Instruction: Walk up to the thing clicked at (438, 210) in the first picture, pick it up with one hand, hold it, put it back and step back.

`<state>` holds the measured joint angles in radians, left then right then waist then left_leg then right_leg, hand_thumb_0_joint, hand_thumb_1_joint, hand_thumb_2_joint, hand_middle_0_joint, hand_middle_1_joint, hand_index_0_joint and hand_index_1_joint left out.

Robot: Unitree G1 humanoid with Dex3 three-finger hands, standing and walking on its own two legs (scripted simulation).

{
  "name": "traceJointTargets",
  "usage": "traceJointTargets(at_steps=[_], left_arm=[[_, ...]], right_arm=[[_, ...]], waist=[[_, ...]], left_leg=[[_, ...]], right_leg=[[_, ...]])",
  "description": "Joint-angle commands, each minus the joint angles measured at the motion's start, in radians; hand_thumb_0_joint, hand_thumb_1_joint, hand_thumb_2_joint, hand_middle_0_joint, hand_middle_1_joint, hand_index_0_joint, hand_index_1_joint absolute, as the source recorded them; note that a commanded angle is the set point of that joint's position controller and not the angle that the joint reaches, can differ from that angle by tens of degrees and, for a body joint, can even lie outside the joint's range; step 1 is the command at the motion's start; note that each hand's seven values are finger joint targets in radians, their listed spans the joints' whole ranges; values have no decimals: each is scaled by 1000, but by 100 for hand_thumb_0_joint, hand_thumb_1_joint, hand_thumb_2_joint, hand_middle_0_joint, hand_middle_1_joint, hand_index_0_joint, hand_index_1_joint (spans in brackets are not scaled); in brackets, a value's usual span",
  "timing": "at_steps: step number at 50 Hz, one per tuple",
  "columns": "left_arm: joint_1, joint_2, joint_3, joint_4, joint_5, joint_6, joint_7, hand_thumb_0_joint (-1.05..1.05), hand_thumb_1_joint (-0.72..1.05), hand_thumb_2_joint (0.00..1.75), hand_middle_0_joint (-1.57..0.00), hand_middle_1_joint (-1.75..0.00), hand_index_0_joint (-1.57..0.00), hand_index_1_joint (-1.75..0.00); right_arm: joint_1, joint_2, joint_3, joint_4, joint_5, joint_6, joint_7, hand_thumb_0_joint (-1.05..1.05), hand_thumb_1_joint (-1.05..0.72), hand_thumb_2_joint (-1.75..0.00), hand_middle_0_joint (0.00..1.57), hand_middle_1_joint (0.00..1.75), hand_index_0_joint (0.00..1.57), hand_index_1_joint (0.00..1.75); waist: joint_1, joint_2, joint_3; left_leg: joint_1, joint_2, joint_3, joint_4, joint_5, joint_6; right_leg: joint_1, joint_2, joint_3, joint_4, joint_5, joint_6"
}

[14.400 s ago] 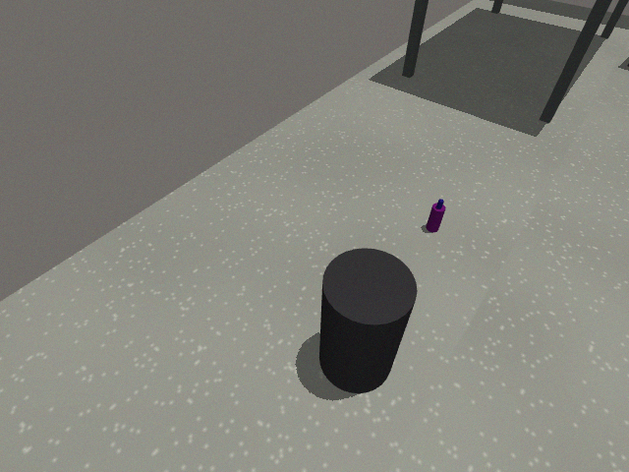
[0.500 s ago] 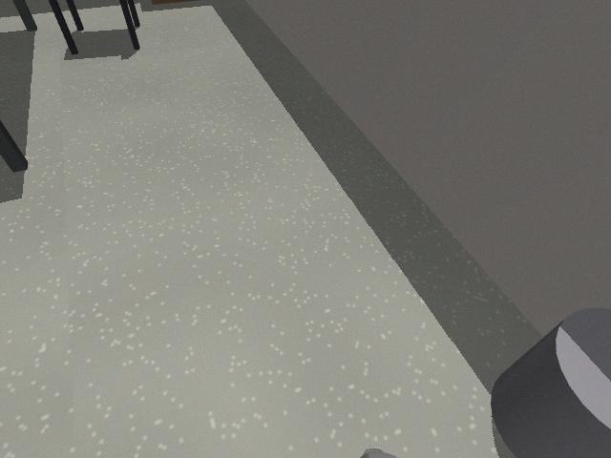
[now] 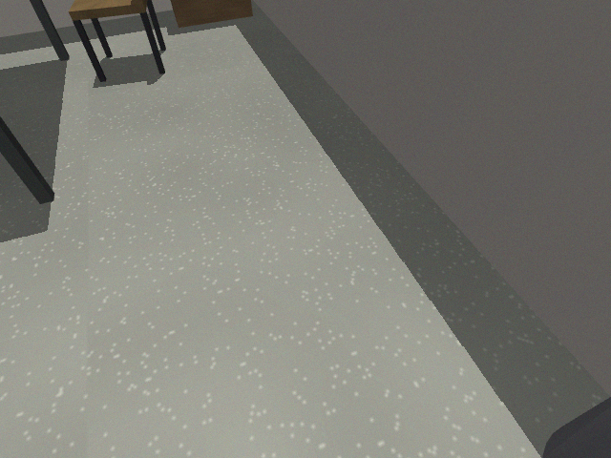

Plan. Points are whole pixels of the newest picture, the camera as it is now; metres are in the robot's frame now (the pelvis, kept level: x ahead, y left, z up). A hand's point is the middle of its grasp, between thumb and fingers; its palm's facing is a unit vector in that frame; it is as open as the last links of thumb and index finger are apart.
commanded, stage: walk up
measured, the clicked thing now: out of the picture +0.15 +0.98 -0.68
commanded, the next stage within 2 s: stand in 1.12 s
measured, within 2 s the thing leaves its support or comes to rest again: neither
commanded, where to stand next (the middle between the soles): +0.17 +0.03 m, yaw -3 degrees
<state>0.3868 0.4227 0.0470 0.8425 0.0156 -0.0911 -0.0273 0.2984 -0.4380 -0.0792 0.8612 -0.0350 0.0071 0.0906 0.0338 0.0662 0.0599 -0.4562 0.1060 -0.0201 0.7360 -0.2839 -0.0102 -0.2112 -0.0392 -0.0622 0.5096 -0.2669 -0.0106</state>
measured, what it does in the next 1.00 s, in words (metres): walks ahead: left foot, then right foot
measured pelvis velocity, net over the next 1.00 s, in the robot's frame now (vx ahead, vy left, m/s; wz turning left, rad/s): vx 0.10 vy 0.05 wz -0.06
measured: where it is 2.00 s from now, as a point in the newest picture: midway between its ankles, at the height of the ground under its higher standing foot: outside the picture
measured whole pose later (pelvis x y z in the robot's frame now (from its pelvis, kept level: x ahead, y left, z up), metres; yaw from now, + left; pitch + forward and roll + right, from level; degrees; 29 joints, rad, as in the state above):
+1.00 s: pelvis +0.10 +0.05 +0.01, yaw -3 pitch -2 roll +1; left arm 0.09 0.35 0.00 1.11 0.00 0.00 -0.03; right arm 0.15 -0.38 0.00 1.12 -0.02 -0.03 0.00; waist 0.00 -0.03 0.04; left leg -0.13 0.02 0.06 0.40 -0.23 -0.01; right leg -0.23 -0.02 -0.02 0.41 -0.13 -0.01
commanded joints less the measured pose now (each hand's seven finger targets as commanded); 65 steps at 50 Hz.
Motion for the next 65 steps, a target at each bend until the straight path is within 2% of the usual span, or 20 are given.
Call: traceJointTargets(at_steps=[1, 3, 4, 5, 6, 7, 10, 14, 18, 21, 23, 25, 26, 28, 31, 33, 37, 48, 61, 65], left_arm=[[-54, 297, 78, -81, -5, -12, 20, 0, 90, 90, -20, -30, -20, -30], [-50, 225, 47, -84, -6, 0, 22, 0, 90, 90, -20, -30, -20, -30], [2, 154, 22, -85, -10, 5, 21, 0, 90, 90, -20, -30, -20, -30], [33, 100, 5, -84, -21, 10, 22, 0, 90, 90, -20, -30, -20, -30], [31, 204, 34, -54, -13, 20, 40, 0, 90, 90, -20, -30, -20, -30], [0, 241, 36, -45, -10, 21, 46, 0, 90, 90, -20, -30, -20, -30], [23, 212, 37, -7, -28, 21, 34, 0, 90, 90, -20, -30, -20, -30], [-6, 159, 26, 3, -26, 36, 30, 0, 90, 90, -20, -30, -20, -30], [-80, 137, 26, 5, -19, 46, 36, 0, 90, 90, -20, -30, -20, -30], [-77, 129, 28, 31, -15, 50, 40, 0, 90, 90, -20, -30, -20, -30], [-72, 168, 37, 47, -6, 40, 42, 0, 90, 90, -20, -30, -20, -30], [-151, 241, 47, 25, -1, 32, 41, 0, 90, 90, -20, -30, -20, -30], [-218, 247, 39, 19, -8, 40, 38, 0, 90, 90, -20, -30, -20, -30], [-248, 199, 25, 28, -6, 50, 34, 0, 90, 90, -20, -30, -20, -30], [-296, 163, 12, 37, -12, 58, 34, 0, 90, 90, -20, -30, -20, -30], [-291, 148, 9, 64, -15, 66, 25, 0, 90, 90, -20, -30, -20, -30], [-327, 152, 11, 114, -9, 67, 17, 0, 90, 90, -20, -30, -20, -30], [-352, 133, -3, 209, -18, 67, 13, 0, 90, 90, -20, -30, -20, -30], [-357, 138, -18, 265, -8, 54, 25, 0, 90, 90, -20, -30, -20, -30], [-348, 132, -20, 272, -9, 50, 28, 0, 90, 90, -20, -30, -20, -30]], right_arm=[[-13, -145, -46, -77, 5, -54, -18, 0, -90, -90, 20, 30, 20, 30], [91, -167, -57, -36, 4, -69, -38, 0, -90, -90, 20, 30, 20, 30], [154, -226, -73, -24, -3, -76, -51, 0, -90, -90, 20, 30, 20, 30], [122, -289, -79, -54, -3, -81, -58, 0, -90, -90, 20, 30, 20, 30], [112, -335, -90, -61, 19, -76, -56, 0, -90, -90, 20, 30, 20, 30], [94, -317, -90, -59, 28, -69, -58, 0, -90, -90, 20, 30, 20, 30], [28, -214, -45, -78, 26, -82, -73, 0, -90, -90, 20, 30, 20, 30], [6, -207, -36, -86, 29, -80, -86, 0, -90, -90, 20, 30, 20, 30], [-11, -188, -19, -85, 33, -71, -100, 0, -90, -90, 20, 30, 20, 30], [-50, -192, -15, -83, 44, -56, -105, 0, -90, -90, 20, 30, 20, 30], [-76, -154, 4, -82, 55, -48, -104, 0, -90, -90, 20, 30, 20, 30], [-39, -80, 30, -69, 58, -40, -106, 0, -90, -90, 20, 30, 20, 30], [-37, -120, 16, -33, 55, -30, -114, 0, -90, -90, 20, 30, 20, 30], [-31, -132, 15, 15, 50, -35, -111, 0, -90, -90, 20, 30, 20, 30], [-39, -145, 14, 64, 44, -49, -105, 0, -90, -90, 20, 30, 20, 30], [-117, -171, 19, 63, 28, -58, -106, 0, -90, -90, 20, 30, 20, 30], [-164, -139, 37, 114, 23, -59, -93, 0, -90, -90, 20, 30, 20, 30], [-213, -147, 44, 200, 21, -72, -98, 0, -90, -90, 20, 30, 20, 30], [-239, -127, 46, 230, 28, -44, -94, 0, -90, -90, 20, 30, 20, 30], [-241, -131, 44, 236, 28, -45, -94, 0, -90, -90, 20, 30, 20, 30]], waist=[[-31, -205, -3], [-90, -84, -67], [-103, 136, -109], [-70, 258, -57], [-84, 188, -60], [-79, 149, -12], [-37, 111, 21], [-36, 127, -22], [-46, 106, -52], [-26, 78, -89], [4, -23, -121], [-33, -222, -123], [-35, -241, -111], [-52, -244, -76], [-57, -209, -107], [-31, -149, -121], [-20, -128, -19], [-16, -28, -76], [-39, -69, -69], [-41, -75, -100]], left_leg=[[147, -29, 58, -128, 32, 23], [347, -76, 60, -236, 35, 42], [404, 58, -147, -372, -110, 77], [446, 227, -467, -457, -98, 126], [411, 316, -550, -459, -98, 227], [346, 312, -515, -450, -66, 277], [322, 156, -184, -380, 351, 191], [300, 155, -76, -322, 593, 229], [266, 134, -15, -236, 761, 201], [224, 143, -37, -163, 630, 187], [171, 87, -3, -66, 417, 118], [85, -58, 44, 60, -157, 36], [167, -77, 43, 73, -316, 44], [217, -69, 19, -44, -260, 46], [305, -27, -11, -244, 58, 44], [245, 46, -111, -335, -25, 75], [167, 8, -53, -378, -114, 57], [252, 42, -46, -477, 43, 46], [329, 31, -41, -483, 86, 23], [363, 42, -44, -478, 169, 24]], right_leg=[[-124, -226, 195, -140, -102, -183], [-191, -156, 122, 93, 44, -126], [-239, -73, 45, 352, 11, -77], [-437, 77, 24, 501, -242, -18], [-441, 33, 81, 572, -301, -33], [-439, -1, 111, 616, -280, -40], [-368, -22, 152, 532, -151, -36], [-265, -15, 80, 387, -90, -5], [-166, 5, 25, 260, -4, -16], [-49, 21, 18, 133, 54, -29], [74, -13, 78, -21, 250, -62], [52, -288, 443, -106, 396, -192], [-45, -317, 452, -103, 333, -261], [-115, -245, 363, -101, 253, -201], [-112, -140, 236, -48, 165, -86], [-64, -85, 195, -41, 73, -44], [-40, -97, 232, -152, -140, -49], [75, -79, 157, -165, 134, -26], [58, -94, 170, -239, 134, -11], [80, -102, 164, -227, 253, -12]])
